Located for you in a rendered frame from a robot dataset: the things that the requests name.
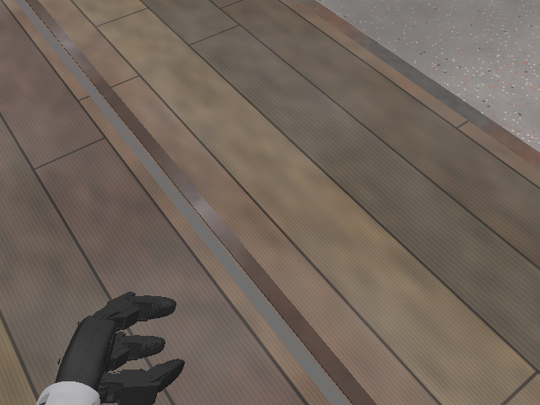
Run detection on robot left hand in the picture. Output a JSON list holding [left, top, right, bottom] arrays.
[[55, 291, 185, 405]]

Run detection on robot left forearm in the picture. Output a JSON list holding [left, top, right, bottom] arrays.
[[36, 381, 100, 405]]

